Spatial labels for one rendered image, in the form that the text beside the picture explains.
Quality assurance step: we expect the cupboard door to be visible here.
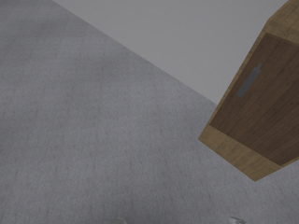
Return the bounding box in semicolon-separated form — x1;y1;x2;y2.
209;33;299;166

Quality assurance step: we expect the handle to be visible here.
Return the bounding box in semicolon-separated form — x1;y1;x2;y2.
237;63;262;97

